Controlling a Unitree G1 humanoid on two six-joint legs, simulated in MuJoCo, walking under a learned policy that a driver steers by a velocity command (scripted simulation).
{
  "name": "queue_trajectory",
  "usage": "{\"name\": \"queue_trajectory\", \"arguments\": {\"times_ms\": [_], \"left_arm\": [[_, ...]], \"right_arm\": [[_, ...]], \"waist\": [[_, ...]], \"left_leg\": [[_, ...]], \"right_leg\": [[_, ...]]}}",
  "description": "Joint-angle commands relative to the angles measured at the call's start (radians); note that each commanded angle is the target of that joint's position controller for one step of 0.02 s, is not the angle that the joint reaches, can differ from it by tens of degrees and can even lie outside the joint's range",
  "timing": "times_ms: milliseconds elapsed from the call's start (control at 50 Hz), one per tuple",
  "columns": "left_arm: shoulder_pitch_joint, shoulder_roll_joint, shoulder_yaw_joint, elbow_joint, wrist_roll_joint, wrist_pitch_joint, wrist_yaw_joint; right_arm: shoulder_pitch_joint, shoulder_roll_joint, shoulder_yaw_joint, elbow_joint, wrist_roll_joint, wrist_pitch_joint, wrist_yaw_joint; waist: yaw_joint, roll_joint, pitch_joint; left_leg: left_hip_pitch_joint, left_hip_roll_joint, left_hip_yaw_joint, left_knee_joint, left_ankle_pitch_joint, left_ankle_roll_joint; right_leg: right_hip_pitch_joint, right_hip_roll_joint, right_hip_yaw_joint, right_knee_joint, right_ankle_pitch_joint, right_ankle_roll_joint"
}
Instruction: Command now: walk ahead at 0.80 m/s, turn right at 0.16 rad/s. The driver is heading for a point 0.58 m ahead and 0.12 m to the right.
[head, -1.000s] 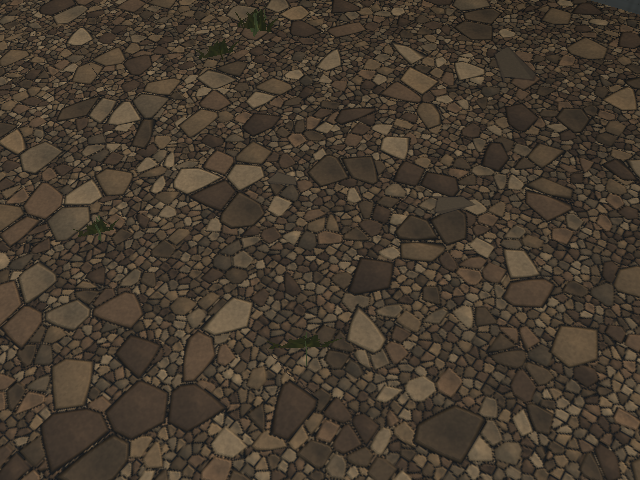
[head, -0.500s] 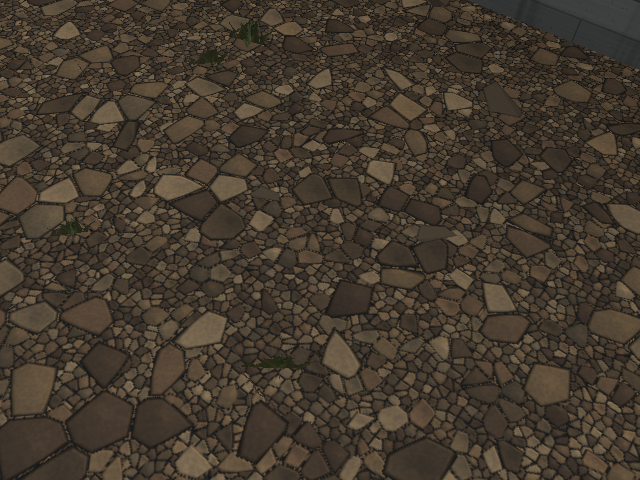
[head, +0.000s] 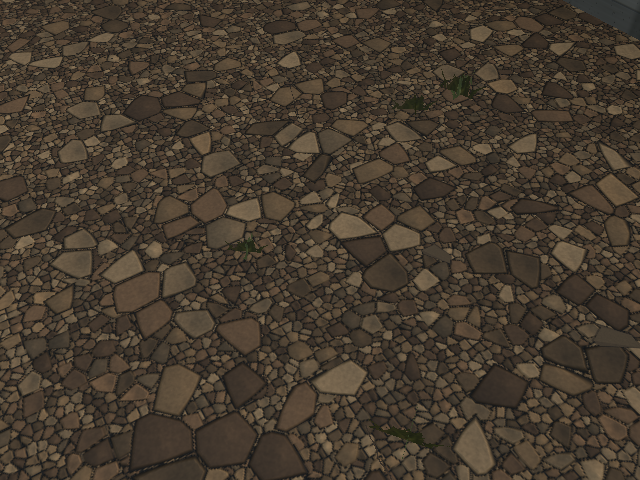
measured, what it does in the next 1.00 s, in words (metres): walks ahead, turning right: left foot, then right foot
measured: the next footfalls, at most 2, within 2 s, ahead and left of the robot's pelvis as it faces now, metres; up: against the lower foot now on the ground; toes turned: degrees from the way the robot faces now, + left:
left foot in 0.38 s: +0.41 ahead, +0.10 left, +0.00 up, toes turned -18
right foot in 0.78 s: +0.67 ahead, -0.26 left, +0.00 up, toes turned -34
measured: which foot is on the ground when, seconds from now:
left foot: up 0.00-0.36, down 0.38-0.78, up 0.80-1.00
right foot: down 0.00-0.38, up 0.40-0.76, down 0.78-1.00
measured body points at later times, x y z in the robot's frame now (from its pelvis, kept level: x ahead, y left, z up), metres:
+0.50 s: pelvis +0.32 -0.01 +0.00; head +0.35 -0.01 +0.45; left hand +0.45 +0.26 -0.12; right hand +0.41 -0.31 -0.08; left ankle +0.37 +0.11 -0.73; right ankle +0.16 -0.07 -0.63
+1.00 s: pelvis +0.60 -0.15 +0.00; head +0.65 -0.19 +0.45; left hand +0.83 -0.01 -0.13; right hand +0.54 -0.41 -0.13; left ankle +0.71 -0.03 -0.67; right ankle +0.64 -0.24 -0.73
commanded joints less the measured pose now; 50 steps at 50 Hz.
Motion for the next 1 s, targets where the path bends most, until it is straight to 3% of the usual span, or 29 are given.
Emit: {"name": "queue_trajectory", "arguments": {"times_ms": [20, 40, 100, 200, 280, 320, 340, 360, 380, 400, 420, 440, 460, 500, 520, 580, 620, 660, 680, 720, 760, 780, 800, 820, 840, 860, 900, 940, 1000], "left_arm": [[0.176, 0.202, 0.064, 0.003, -0.013, -0.009, -0.020], [0.168, 0.168, 0.058, -0.002, -0.020, -0.013, -0.027], [0.212, 0.133, 0.047, 0.034, -0.030, -0.029, -0.015], [0.272, 0.132, 0.062, 0.067, -0.030, -0.024, 0.002], [0.303, 0.148, 0.076, 0.089, -0.033, -0.022, 0.001], [0.267, 0.162, 0.082, 0.089, -0.035, -0.023, 0.003], [0.241, 0.184, 0.088, 0.086, -0.038, -0.027, 0.001], [0.211, 0.196, 0.092, 0.080, -0.043, -0.035, -0.007], [0.181, 0.156, 0.080, 0.059, -0.047, -0.049, -0.013], [0.233, 0.006, 0.043, 0.012, -0.076, -0.051, -0.006], [0.211, 0.056, 0.039, 0.010, -0.063, -0.029, 0.001], [0.137, 0.091, 0.048, 0.014, -0.035, -0.014, -0.004], [0.106, 0.084, 0.047, 0.019, -0.019, -0.006, -0.018], [0.070, 0.052, 0.041, 0.012, 0.000, 0.019, -0.045], [0.044, 0.036, 0.035, -0.005, 0.001, 0.032, -0.055], [-0.066, 0.015, 0.020, -0.064, 0.005, 0.050, -0.072], [-0.122, 0.006, 0.005, -0.107, 0.010, 0.037, -0.074], [-0.173, -0.009, -0.013, -0.113, 0.010, 0.019, -0.091], [-0.175, -0.013, -0.018, -0.105, 0.009, 0.014, -0.099], [-0.070, 0.024, -0.008, -0.060, 0.019, 0.012, -0.090], [0.186, 0.084, 0.015, 0.032, 0.042, 0.002, -0.062], [0.235, 0.138, 0.030, 0.063, 0.052, -0.003, -0.040], [0.186, 0.238, 0.050, 0.030, 0.044, -0.001, -0.023], [0.226, 0.226, 0.063, -0.008, -0.018, 0.003, -0.016], [0.131, 0.190, 0.056, -0.021, -0.037, 0.013, 0.004], [0.055, 0.119, 0.034, -0.009, -0.042, 0.018, 0.011], [0.017, 0.055, 0.010, 0.017, -0.035, 0.015, 0.021], [0.009, 0.058, 0.008, 0.038, -0.019, 0.005, 0.014], [-0.022, 0.044, 0.004, 0.063, -0.008, -0.010, -0.001]], "right_arm": [[-0.142, -0.094, 0.001, -0.138, -0.029, -0.042, -0.009], [-0.155, -0.111, 0.000, -0.129, -0.044, -0.048, -0.001], [-0.189, -0.084, 0.014, -0.139, -0.061, -0.044, 0.018], [-0.352, -0.037, 0.046, -0.186, -0.032, -0.036, 0.029], [-0.450, -0.034, 0.054, -0.221, -0.015, -0.044, 0.025], [-0.376, -0.055, 0.045, -0.206, -0.008, -0.051, 0.012], [-0.266, -0.088, 0.030, -0.173, -0.009, -0.056, -0.002], [-0.089, -0.138, 0.006, -0.121, -0.018, -0.061, -0.023], [0.122, -0.217, -0.025, -0.094, -0.035, -0.062, -0.050], [0.197, -0.294, -0.040, -0.084, -0.066, -0.058, -0.058], [0.087, -0.247, -0.037, -0.089, -0.054, -0.048, -0.059], [0.012, -0.148, -0.016, -0.098, -0.046, -0.045, -0.055], [0.003, -0.102, -0.005, -0.080, -0.041, -0.048, -0.049], [0.017, -0.065, 0.008, -0.038, -0.036, -0.059, -0.047], [0.032, -0.055, 0.009, -0.016, -0.023, -0.070, -0.041], [0.063, -0.021, 0.018, 0.031, -0.006, -0.095, -0.026], [0.018, -0.029, 0.020, 0.046, -0.005, -0.106, -0.026], [-0.004, -0.048, 0.019, 0.059, 0.003, -0.112, -0.026], [0.029, -0.078, 0.014, 0.075, 0.006, -0.114, -0.028], [0.049, -0.156, -0.001, 0.087, 0.016, -0.107, -0.036], [0.044, -0.173, 0.000, 0.090, 0.027, -0.086, -0.046], [0.076, -0.141, 0.005, 0.089, 0.028, -0.078, -0.045], [0.268, -0.009, 0.033, 0.070, 0.033, -0.060, -0.042], [0.271, -0.096, 0.027, 0.068, 0.055, -0.045, -0.052], [0.177, -0.108, 0.030, 0.054, 0.045, -0.039, -0.053], [0.138, -0.099, 0.033, 0.052, 0.025, -0.036, -0.048], [0.122, -0.071, 0.040, 0.067, -0.013, -0.003, -0.042], [0.163, -0.028, 0.044, 0.086, -0.016, 0.029, -0.040], [0.138, 0.010, 0.047, 0.085, -0.003, 0.037, -0.044]], "waist": [[0.055, -0.122, 0.112], [0.049, -0.069, 0.097], [0.041, -0.131, 0.101], [0.084, -0.127, 0.128], [0.112, -0.158, 0.119], [0.058, -0.161, 0.085], [-0.002, -0.138, 0.025], [-0.093, -0.072, -0.075], [-0.200, 0.012, -0.212], [-0.165, 0.272, -0.345], [-0.108, 0.241, -0.253], [-0.096, 0.116, -0.114], [-0.081, 0.044, -0.036], [-0.047, 0.074, 0.059], [-0.037, 0.100, 0.087], [-0.013, 0.062, 0.140], [0.030, 0.057, 0.178], [0.028, 0.025, 0.186], [0.020, 0.031, 0.169], [0.069, 0.062, 0.083], [0.185, 0.065, -0.055], [0.183, -0.010, -0.099], [0.044, -0.261, -0.301], [0.119, -0.139, -0.550], [0.093, -0.072, -0.435], [0.041, -0.030, -0.251], [-0.015, 0.004, -0.071], [-0.052, -0.013, -0.066], [-0.072, -0.053, -0.083]], "left_leg": [[-0.687, 0.073, 0.083, 0.421, 0.057, 0.001], [-0.652, 0.102, 0.084, 0.422, 0.126, -0.017], [-0.542, 0.139, 0.117, 0.310, 0.165, -0.071], [-0.473, 0.111, 0.177, 0.058, 0.240, -0.132], [-0.322, 0.079, 0.190, -0.107, 0.292, -0.128], [-0.119, 0.062, 0.187, -0.174, 0.277, -0.109], [0.067, 0.041, 0.194, -0.199, 0.248, -0.089], [0.311, 0.070, 0.173, -0.195, 0.231, -0.063], [0.563, 0.248, 0.017, -0.209, -0.027, -0.025], [0.728, 0.548, -0.473, -0.388, -0.497, 0.033], [0.572, 0.567, -0.647, -0.463, -0.565, 0.059], [0.446, 0.516, -0.481, -0.444, -0.446, 0.048], [0.346, 0.470, -0.317, -0.455, -0.262, 0.046], [0.228, 0.398, -0.112, -0.502, -0.053, 0.023], [0.205, 0.393, -0.053, -0.516, 0.022, 0.017], [0.183, 0.381, 0.117, -0.538, 0.381, 0.014], [0.105, 0.335, 0.258, -0.531, 0.746, 0.010], [0.004, 0.265, 0.378, -0.547, 0.852, -0.013], [-0.007, 0.266, 0.381, -0.535, 0.922, -0.009], [0.060, 0.286, 0.377, -0.379, 1.167, -0.011], [0.056, 0.283, 0.383, -0.001, 1.129, -0.025], [-0.046, 0.192, 0.401, 0.303, 0.618, -0.045], [-0.301, 0.088, 0.333, 0.794, -0.268, -0.082], [-0.371, 0.073, 0.114, 0.913, -0.206, -0.079], [-0.378, 0.124, 0.109, 0.847, -0.079, -0.083], [-0.379, 0.164, 0.133, 0.715, -0.042, -0.086], [-0.285, 0.189, 0.143, 0.561, -0.036, -0.093], [-0.140, 0.178, 0.167, 0.455, -0.011, -0.100], [-0.084, 0.168, 0.180, 0.280, 0.081, -0.092]], "right_leg": [[0.423, -0.378, 0.825, -0.375, -0.616, -0.194], [0.386, -0.327, 0.711, -0.341, -0.510, -0.185], [0.276, -0.202, 0.530, -0.395, -0.325, -0.181], [0.218, -0.150, 0.458, -0.411, -0.092, -0.207], [0.191, -0.158, 0.469, -0.368, 0.061, -0.194], [0.139, -0.163, 0.459, -0.303, 0.268, -0.160], [0.094, -0.142, 0.429, -0.188, 0.459, -0.133], [0.010, -0.079, 0.370, 0.037, 0.540, -0.103], [-0.148, -0.013, 0.295, 0.340, 0.360, -0.083], [-0.384, 0.084, 0.191, 0.640, -0.269, -0.071], [-0.472, 0.006, 0.145, 0.779, -0.173, -0.081], [-0.493, -0.048, 0.117, 0.793, -0.086, -0.082], [-0.475, -0.085, 0.104, 0.763, -0.044, -0.076], [-0.463, -0.128, 0.094, 0.735, -0.022, -0.058], [-0.479, -0.145, 0.090, 0.727, -0.011, -0.053], [-0.547, -0.147, 0.073, 0.716, 0.064, -0.044], [-0.471, -0.116, 0.038, 0.534, 0.135, -0.031], [-0.248, -0.056, -0.070, 0.232, 0.273, -0.032], [-0.134, -0.015, -0.113, 0.166, 0.321, -0.038], [0.048, 0.059, -0.122, 0.103, 0.307, -0.067], [0.328, 0.057, -0.034, -0.002, 0.390, -0.125], [0.466, -0.038, 0.041, -0.039, 0.608, -0.140], [0.787, -0.402, 0.394, 0.196, 1.493, -0.271], [0.876, -0.500, 0.541, 0.136, 1.555, -0.383], [0.699, -0.430, 0.467, 0.029, 1.268, -0.346], [0.504, -0.367, 0.395, -0.045, 1.047, -0.306], [0.235, -0.296, 0.302, -0.140, 0.944, -0.257], [0.069, -0.259, 0.217, -0.193, 0.949, -0.247], [0.014, -0.207, 0.124, -0.210, 0.914, -0.220]]}}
